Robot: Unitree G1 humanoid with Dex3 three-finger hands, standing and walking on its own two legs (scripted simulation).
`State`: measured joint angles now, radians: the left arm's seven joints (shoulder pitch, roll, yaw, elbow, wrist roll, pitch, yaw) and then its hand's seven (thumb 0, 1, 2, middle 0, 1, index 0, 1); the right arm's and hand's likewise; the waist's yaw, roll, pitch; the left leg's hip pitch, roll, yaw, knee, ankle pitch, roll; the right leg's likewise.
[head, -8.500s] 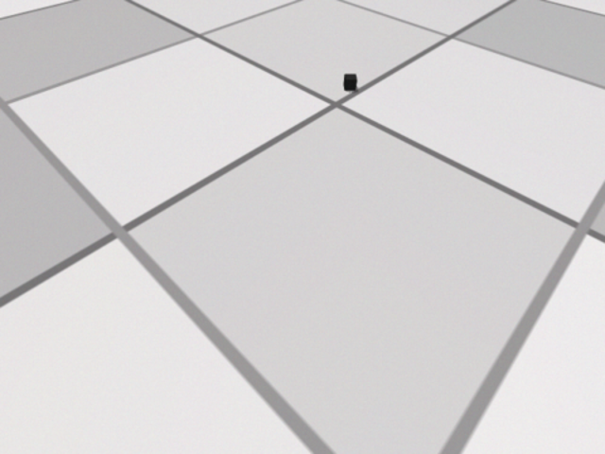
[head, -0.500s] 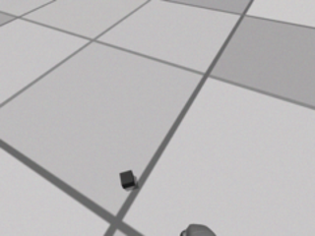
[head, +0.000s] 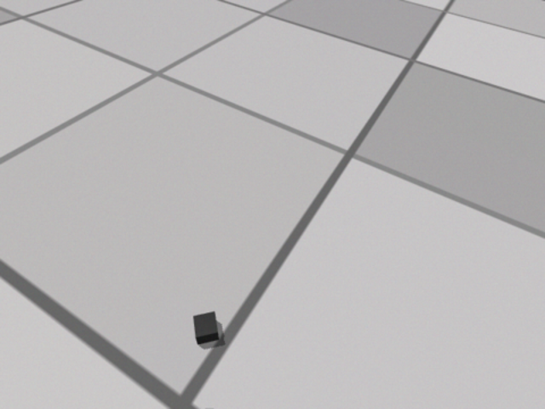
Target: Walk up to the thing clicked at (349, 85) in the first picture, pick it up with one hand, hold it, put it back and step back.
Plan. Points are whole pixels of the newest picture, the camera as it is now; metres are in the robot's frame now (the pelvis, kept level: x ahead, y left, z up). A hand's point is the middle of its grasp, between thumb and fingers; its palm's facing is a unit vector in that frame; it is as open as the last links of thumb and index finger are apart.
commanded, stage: walk up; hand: left
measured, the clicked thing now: (206, 328) +0.48 +0.18 -0.73
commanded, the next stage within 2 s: stand in 1.46 s
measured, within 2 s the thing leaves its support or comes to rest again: neither
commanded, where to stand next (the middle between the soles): +0.06 -0.03 m, yaw -1 degrees
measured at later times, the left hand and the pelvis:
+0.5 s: hand out of the picture +0.08 +0.24 -0.14, palm faces +0.01 -0.93 -0.36, open 7.4 cm; pelvis +0.02 -0.02 +0.02, yaw +0 degrees
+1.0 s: hand out of the picture +0.13 +0.23 -0.14, palm faces -0.04 -0.95 -0.32, open 7.4 cm; pelvis +0.03 -0.02 +0.02, yaw -1 degrees
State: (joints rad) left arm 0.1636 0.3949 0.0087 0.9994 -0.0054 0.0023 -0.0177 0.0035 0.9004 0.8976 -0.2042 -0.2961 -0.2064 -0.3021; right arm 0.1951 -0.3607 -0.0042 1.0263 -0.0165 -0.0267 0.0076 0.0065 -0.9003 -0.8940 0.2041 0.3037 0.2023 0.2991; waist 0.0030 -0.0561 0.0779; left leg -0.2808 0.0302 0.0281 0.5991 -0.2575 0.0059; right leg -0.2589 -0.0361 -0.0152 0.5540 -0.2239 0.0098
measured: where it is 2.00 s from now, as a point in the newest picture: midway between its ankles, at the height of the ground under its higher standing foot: outside the picture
